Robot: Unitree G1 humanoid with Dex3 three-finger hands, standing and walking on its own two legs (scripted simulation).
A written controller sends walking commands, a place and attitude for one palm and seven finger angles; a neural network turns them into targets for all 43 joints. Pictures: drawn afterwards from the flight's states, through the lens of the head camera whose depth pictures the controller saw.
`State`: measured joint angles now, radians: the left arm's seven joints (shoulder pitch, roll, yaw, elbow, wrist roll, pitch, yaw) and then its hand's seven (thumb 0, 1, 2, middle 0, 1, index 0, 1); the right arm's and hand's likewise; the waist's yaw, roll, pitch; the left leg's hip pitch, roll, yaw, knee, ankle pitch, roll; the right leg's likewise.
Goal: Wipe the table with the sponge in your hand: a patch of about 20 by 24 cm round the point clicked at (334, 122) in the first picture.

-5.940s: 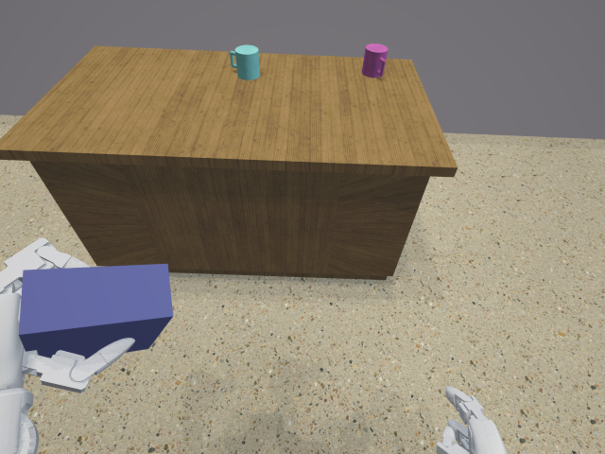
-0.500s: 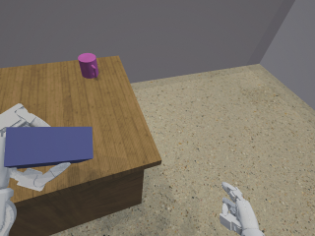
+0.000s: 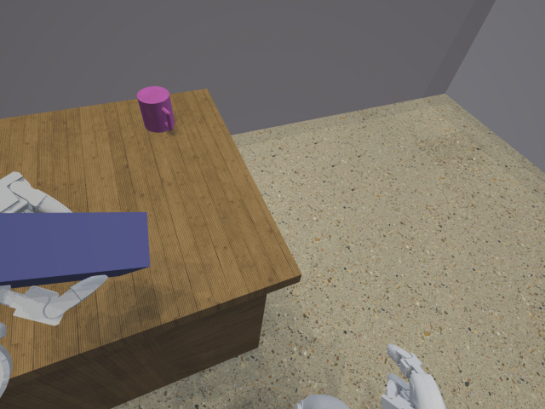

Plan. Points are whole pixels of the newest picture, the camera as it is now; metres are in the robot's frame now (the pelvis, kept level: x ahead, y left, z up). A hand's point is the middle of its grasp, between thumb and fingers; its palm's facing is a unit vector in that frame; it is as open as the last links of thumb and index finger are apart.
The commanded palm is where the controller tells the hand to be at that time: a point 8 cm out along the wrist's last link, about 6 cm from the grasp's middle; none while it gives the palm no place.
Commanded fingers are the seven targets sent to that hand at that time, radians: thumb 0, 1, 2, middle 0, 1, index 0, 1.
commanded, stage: shuffle to correct the standing spot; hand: left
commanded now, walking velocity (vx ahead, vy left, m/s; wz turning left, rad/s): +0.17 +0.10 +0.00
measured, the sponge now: (92, 251) +0.24 +0.22 +0.16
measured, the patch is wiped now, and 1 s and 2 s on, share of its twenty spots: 0.00 0.00 0.00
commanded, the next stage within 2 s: come to a stop and stand still in 0.50 s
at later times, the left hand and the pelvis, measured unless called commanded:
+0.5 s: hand (13, 212) +0.26 +0.30 +0.19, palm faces +0.36 -0.83 -0.42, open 9.4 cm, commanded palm +0.20 +0.35 +0.19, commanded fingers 0.00 0.10 1.30 -1.20 -1.60 -1.20 -1.60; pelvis +0.04 +0.07 +0.00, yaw -1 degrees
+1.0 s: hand out of the picture +0.27 +0.35 +0.21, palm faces +0.45 -0.78 -0.44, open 9.4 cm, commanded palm +0.19 +0.35 +0.19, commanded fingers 0.00 0.10 1.30 -1.20 -1.60 -1.20 -1.60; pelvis +0.02 +0.08 +0.01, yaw -1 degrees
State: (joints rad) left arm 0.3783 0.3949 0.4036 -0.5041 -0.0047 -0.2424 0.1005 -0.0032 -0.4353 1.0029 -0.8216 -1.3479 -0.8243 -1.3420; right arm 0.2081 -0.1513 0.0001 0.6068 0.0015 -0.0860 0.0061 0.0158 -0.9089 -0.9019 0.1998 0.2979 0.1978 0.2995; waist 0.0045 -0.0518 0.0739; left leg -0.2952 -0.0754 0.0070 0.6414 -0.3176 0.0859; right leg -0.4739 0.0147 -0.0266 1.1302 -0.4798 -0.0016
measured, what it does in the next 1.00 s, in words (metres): steps on the spot: right foot, then left foot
